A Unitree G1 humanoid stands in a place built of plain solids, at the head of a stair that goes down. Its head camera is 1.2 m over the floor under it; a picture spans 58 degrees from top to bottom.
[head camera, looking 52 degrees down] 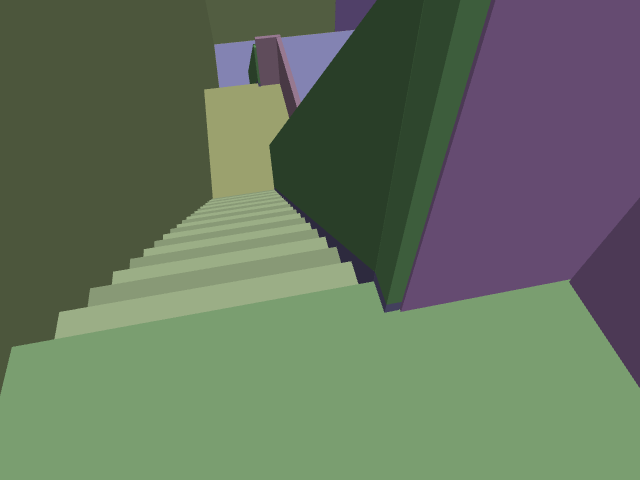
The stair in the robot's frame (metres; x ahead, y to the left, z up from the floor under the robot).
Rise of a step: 0.21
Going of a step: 0.24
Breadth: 1.11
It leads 12 degrees to the left of straight ahead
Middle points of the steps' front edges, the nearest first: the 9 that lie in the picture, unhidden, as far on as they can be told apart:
0.65 0.37 0.00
0.88 0.42 -0.21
1.12 0.46 -0.43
1.35 0.51 -0.64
1.58 0.56 -0.85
1.81 0.61 -1.07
2.05 0.66 -1.28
2.28 0.71 -1.49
2.51 0.76 -1.71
